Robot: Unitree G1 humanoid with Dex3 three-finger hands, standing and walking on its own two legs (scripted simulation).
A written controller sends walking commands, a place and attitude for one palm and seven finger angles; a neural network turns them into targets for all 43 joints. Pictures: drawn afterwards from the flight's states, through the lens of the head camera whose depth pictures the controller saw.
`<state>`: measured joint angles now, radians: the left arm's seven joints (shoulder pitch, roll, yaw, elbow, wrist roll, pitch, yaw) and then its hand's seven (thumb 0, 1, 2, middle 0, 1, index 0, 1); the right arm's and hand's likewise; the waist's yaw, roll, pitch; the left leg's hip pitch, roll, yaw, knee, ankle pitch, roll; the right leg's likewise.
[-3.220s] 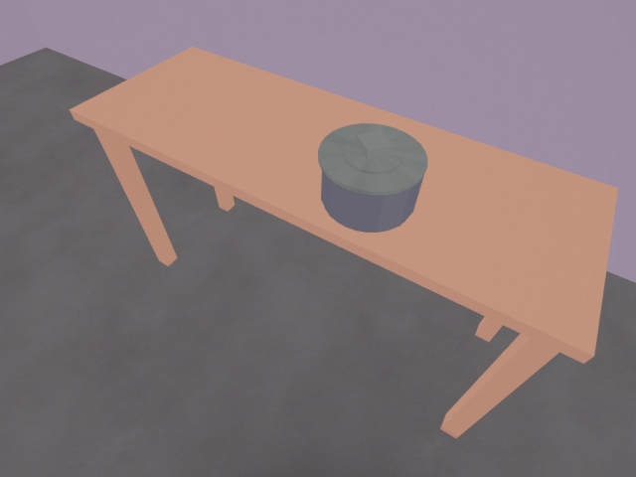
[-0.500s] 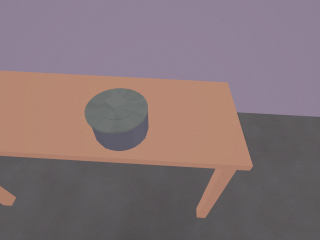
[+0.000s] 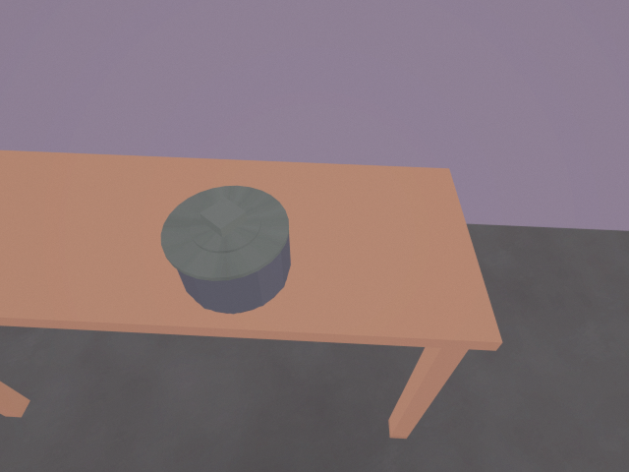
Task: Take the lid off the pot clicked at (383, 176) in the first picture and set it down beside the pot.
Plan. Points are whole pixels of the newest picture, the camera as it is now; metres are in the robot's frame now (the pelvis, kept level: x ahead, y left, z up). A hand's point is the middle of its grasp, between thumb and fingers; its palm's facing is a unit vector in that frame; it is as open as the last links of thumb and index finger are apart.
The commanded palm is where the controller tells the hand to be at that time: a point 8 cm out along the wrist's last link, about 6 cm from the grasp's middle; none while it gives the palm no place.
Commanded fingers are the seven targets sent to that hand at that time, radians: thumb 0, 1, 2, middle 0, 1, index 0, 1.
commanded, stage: look again from close up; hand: left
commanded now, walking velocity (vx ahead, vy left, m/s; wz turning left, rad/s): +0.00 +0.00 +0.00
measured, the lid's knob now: (223, 216) +0.48 +0.18 +0.04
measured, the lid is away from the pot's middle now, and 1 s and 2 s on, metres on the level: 0.00 0.00 0.00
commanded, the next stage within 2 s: lift the closed hand beside the body in 1.06 s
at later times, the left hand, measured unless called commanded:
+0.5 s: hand out of the picture +0.04 +0.19 -0.17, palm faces +0.03 -0.97 -0.25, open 7.3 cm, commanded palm none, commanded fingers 0.00 0.90 0.90 -0.20 -0.30 -0.20 -0.30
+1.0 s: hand out of the picture +0.04 +0.19 -0.17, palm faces +0.00 -0.97 -0.25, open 7.3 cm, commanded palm none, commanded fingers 0.00 0.90 0.90 -0.20 -0.30 -0.20 -0.30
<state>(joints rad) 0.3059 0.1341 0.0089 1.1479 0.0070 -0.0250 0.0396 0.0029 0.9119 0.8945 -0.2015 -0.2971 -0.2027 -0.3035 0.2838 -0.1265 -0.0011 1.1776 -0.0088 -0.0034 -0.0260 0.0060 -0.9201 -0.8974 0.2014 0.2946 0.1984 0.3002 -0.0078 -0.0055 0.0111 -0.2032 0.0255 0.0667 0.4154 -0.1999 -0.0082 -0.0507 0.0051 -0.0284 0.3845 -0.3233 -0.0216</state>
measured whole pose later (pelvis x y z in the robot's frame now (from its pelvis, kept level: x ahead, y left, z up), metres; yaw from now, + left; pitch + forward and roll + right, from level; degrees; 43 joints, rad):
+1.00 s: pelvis +0.01 +0.00 -0.01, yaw +0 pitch +0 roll +1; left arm 0.26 0.17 -0.01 1.02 0.01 -0.01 0.05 0.00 0.91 0.89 -0.20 -0.30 -0.20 -0.30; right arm 0.19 -0.19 -0.01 1.07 -0.01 0.00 -0.01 0.00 -0.91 -0.90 0.20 0.29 0.20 0.30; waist 0.00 0.01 0.05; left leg -0.23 0.01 0.08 0.48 -0.26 0.00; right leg -0.09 -0.01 -0.02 0.47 -0.39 -0.01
